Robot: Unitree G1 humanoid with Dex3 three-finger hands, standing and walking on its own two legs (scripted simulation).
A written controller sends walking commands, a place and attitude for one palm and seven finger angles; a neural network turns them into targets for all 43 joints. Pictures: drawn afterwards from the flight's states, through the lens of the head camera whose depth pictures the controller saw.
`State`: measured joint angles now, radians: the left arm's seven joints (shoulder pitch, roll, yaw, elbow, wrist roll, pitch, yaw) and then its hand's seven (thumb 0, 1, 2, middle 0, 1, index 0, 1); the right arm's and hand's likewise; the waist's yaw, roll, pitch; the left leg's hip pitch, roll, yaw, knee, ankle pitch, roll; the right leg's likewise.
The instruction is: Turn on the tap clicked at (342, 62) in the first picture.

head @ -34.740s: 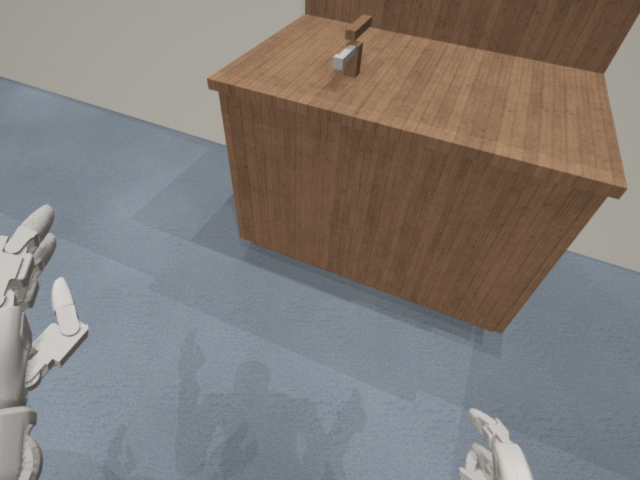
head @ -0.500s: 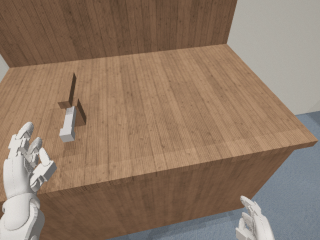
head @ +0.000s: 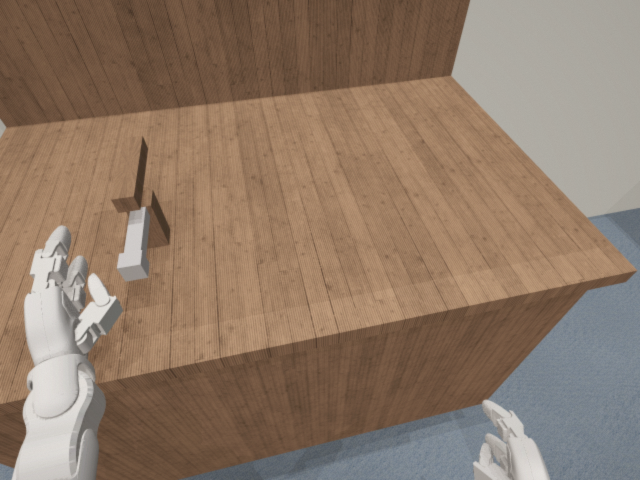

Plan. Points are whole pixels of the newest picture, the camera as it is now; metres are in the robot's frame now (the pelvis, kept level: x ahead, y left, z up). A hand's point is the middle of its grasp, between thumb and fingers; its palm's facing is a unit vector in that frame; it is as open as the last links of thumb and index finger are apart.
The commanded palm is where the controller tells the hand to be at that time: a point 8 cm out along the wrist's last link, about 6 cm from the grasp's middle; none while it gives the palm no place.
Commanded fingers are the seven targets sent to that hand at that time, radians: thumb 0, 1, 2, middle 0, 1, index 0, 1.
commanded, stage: reach beside the lever's end, fingers flat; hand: left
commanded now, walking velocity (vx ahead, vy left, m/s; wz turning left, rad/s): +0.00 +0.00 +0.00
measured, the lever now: (133, 265) +0.34 +0.28 +0.08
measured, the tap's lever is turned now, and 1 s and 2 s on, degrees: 0 0 17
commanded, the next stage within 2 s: push the lever round in 0.76 s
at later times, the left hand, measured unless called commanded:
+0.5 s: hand (113, 287) +0.31 +0.29 +0.08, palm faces +0.53 -0.84 -0.09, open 7.8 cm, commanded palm +0.26 +0.33 +0.08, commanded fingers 0.00 0.90 0.90 -0.15 -0.15 -0.15 -0.15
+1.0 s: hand (118, 288) +0.31 +0.29 +0.08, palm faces +0.52 -0.85 -0.08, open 7.8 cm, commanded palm +0.26 +0.32 +0.08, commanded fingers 0.00 0.90 0.90 -0.15 -0.15 -0.15 -0.15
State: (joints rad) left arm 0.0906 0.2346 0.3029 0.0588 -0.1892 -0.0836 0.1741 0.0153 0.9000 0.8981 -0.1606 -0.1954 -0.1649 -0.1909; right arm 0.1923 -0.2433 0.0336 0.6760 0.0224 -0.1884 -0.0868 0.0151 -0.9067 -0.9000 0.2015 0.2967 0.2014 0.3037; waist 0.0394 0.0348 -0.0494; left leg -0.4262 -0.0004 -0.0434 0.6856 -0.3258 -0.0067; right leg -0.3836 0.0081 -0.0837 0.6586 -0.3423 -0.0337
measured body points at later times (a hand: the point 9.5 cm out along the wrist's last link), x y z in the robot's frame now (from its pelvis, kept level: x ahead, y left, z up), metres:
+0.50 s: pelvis +0.00 +0.00 +0.00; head +0.03 -0.01 +0.45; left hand +0.27 +0.33 +0.09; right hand +0.15 -0.26 -0.10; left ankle +0.02 +0.12 -0.72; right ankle +0.00 -0.10 -0.72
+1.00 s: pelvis +0.00 +0.00 +0.00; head +0.02 +0.00 +0.44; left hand +0.27 +0.33 +0.08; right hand +0.16 -0.24 -0.10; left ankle +0.02 +0.12 -0.72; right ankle +0.00 -0.10 -0.72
